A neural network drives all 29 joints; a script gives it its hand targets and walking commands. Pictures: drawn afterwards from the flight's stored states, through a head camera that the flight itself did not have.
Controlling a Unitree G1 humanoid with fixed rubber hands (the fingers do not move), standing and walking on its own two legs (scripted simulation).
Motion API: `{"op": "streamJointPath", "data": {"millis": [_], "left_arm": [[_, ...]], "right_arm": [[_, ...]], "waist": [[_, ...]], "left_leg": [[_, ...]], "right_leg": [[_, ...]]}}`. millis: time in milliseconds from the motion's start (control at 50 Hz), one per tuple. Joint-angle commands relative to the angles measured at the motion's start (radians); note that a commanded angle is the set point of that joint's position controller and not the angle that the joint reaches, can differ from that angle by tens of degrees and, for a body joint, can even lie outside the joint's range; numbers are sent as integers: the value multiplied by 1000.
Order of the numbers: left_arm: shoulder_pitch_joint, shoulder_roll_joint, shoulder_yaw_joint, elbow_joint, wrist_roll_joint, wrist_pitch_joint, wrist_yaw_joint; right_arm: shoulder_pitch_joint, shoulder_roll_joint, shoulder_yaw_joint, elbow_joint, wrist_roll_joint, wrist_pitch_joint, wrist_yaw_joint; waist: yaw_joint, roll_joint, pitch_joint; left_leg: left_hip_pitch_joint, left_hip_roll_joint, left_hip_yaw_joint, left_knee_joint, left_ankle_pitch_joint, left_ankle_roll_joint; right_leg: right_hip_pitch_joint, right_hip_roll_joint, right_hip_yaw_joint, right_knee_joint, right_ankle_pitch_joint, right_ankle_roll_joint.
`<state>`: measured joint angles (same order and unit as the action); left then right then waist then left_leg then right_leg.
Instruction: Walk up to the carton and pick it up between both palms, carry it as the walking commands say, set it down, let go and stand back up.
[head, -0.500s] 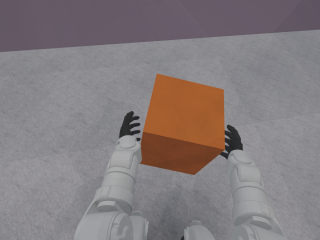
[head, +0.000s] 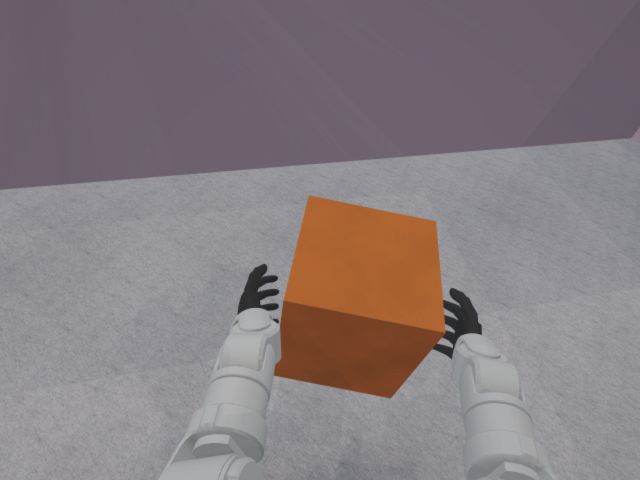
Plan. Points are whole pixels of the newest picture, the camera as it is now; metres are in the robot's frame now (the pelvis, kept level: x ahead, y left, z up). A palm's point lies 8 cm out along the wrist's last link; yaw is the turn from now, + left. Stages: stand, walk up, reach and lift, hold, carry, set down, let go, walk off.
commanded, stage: reach and lift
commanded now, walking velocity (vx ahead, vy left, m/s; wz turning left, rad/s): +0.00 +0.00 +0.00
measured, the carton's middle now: (351, 301) +0.43 -0.03 -0.07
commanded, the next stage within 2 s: hold in 1.94 s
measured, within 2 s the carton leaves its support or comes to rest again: neither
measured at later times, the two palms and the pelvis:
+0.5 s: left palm (239, 310) +0.32 +0.13 +0.07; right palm (478, 327) +0.31 -0.16 +0.07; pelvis -0.01 +0.00 +0.01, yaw +1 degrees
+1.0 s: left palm (239, 303) +0.31 +0.12 +0.08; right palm (486, 321) +0.31 -0.16 +0.09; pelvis +0.00 +0.00 +0.02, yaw +1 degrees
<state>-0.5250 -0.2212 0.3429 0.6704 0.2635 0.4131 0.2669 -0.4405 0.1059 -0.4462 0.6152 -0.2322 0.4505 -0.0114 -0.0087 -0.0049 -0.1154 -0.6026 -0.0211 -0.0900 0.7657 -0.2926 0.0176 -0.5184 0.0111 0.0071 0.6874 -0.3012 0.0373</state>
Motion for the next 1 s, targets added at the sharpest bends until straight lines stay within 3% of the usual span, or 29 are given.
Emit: {"op": "streamJointPath", "data": {"millis": [0,40,80,100,120,180,240,280,300,320,340,360,380,400,420,460,520,540,560,600,620,740,820,860,880,920,940,960,980], "left_arm": [[-445,-932,-407,113,-96,29,-524],[-501,-1002,-475,31,-169,28,-524],[-525,-975,-451,27,-145,42,-533],[-575,-930,-382,78,-138,54,-532],[-569,-965,-453,22,-168,52,-536],[-674,-962,-459,6,-185,68,-546],[-587,-931,-377,80,-129,103,-534],[-667,-957,-432,5,-178,111,-530],[-661,-989,-416,22,-178,117,-534],[-738,-979,-444,-50,-201,114,-530],[-704,-990,-452,-51,-218,118,-529],[-699,-1042,-488,-66,-231,127,-526],[-656,-1003,-461,-50,-224,141,-528],[-688,-1016,-495,-73,-252,145,-528],[-616,-996,-435,14,-217,163,-536],[-697,-1021,-499,-86,-249,169,-536],[-633,-1000,-482,-64,-246,193,-538],[-705,-996,-519,-104,-282,195,-539],[-597,-991,-492,-102,-253,214,-538],[-602,-976,-462,-42,-232,241,-528],[-552,-965,-433,-36,-221,242,-532],[-630,-992,-388,-15,-201,243,-542],[-609,-946,-420,-69,-240,241,-547],[-559,-939,-389,-52,-211,246,-533],[-585,-944,-400,-74,-199,247,-529],[-629,-936,-415,-108,-219,229,-533],[-658,-945,-411,-123,-221,235,-530],[-610,-931,-401,-89,-213,240,-530],[-640,-938,-420,-119,-223,245,-526]], "right_arm": [[-647,1017,498,-26,87,6,268],[-735,1052,592,-96,133,7,268],[-736,1091,584,-93,149,27,269],[-715,1073,514,44,102,53,273],[-742,1119,581,-26,176,40,275],[-792,1038,515,-75,133,47,274],[-677,1035,400,102,78,101,279],[-620,1047,415,107,81,108,285],[-764,1057,459,-6,122,101,286],[-655,1035,406,71,87,109,296],[-779,1074,480,-23,150,98,292],[-744,1053,481,-74,144,101,286],[-666,1052,454,27,126,130,286],[-728,1049,486,-65,144,129,290],[-744,1033,467,-59,127,139,289],[-691,1082,516,-53,157,155,278],[-785,1086,563,-135,196,177,281],[-742,1092,546,-75,200,187,274],[-687,1078,550,-126,187,200,268],[-598,1056,455,24,144,231,268],[-688,1031,504,-71,155,229,278],[-751,1062,483,-34,170,222,280],[-741,1099,553,-90,208,225,274],[-747,1085,527,-61,204,231,274],[-705,1062,501,-37,199,225,281],[-751,1100,538,-53,199,220,285],[-720,1100,520,-40,202,224,288],[-762,1099,518,-48,210,222,296],[-707,1108,529,6,201,231,297]], "waist": [[-64,40,-351],[-67,-63,-416],[-36,-7,-445],[-58,-86,-279],[-41,-60,-394],[-84,-2,-386],[-77,4,-197],[-112,10,-226],[-85,11,-277],[-108,63,-254],[-57,20,-312],[-91,62,-348],[-100,23,-250],[-109,16,-289],[-98,-29,-242],[-105,13,-313],[-42,-16,-274],[-103,-21,-283],[-79,-22,-299],[-104,52,-144],[-76,-53,-152],[-43,16,-197],[-6,-56,-242],[22,-17,-185],[-6,43,-230],[15,-64,-248],[8,5,-245],[43,-3,-194],[13,-18,-198]], "left_leg": [[328,-86,14,-226,189,2],[407,-75,-1,-238,225,15],[399,-90,16,-247,172,16],[346,-75,-1,-245,71,32],[449,-75,8,-239,166,25],[427,-74,8,-261,78,2],[437,-59,-3,-288,49,6],[483,-53,-9,-313,61,-7],[506,-60,-12,-323,28,2],[500,-47,-15,-320,25,-21],[500,-48,-5,-312,93,-5],[537,-48,-19,-316,129,-20],[501,-50,3,-326,114,-12],[544,-41,-15,-330,119,-19],[486,-37,-14,-327,85,-19],[589,-61,0,-335,119,-13],[549,-64,4,-351,128,-5],[565,-64,3,-348,166,-6],[590,-69,-1,-343,212,-10],[550,-57,10,-384,141,-20],[566,-50,0,-389,121,-18],[576,-64,9,-379,72,-10],[585,-75,23,-356,214,-7],[584,-66,25,-372,219,-14],[581,-76,24,-372,203,-17],[609,-62,17,-371,176,-7],[610,-70,20,-374,157,-20],[572,-70,32,-376,172,-22],[591,-58,30,-377,135,-19]], "right_leg": [[232,85,44,-144,225,-36],[287,91,47,-156,238,-26],[348,76,59,-172,220,-27],[224,69,65,-180,82,-24],[264,71,62,-179,160,-23],[272,76,49,-179,121,-44],[187,73,34,-203,61,-39],[232,76,41,-214,87,-48],[308,62,35,-223,52,-44],[232,70,36,-210,69,-58],[309,73,41,-205,112,-51],[337,75,35,-206,171,-57],[307,67,37,-233,128,-47],[335,70,30,-224,144,-53],[328,68,44,-235,123,-43],[354,58,46,-257,122,-39],[406,54,51,-273,133,-27],[388,56,51,-270,194,-25],[426,57,54,-282,218,-28],[372,48,56,-307,167,-46],[382,60,41,-309,126,-31],[364,39,54,-304,64,-40],[411,44,71,-306,215,-17],[379,42,69,-312,187,-26],[399,44,66,-313,183,-35],[351,51,70,-308,133,-23],[339,53,64,-308,123,-33],[342,53,64,-317,131,-34],[337,47,75,-313,101,-34]]}}
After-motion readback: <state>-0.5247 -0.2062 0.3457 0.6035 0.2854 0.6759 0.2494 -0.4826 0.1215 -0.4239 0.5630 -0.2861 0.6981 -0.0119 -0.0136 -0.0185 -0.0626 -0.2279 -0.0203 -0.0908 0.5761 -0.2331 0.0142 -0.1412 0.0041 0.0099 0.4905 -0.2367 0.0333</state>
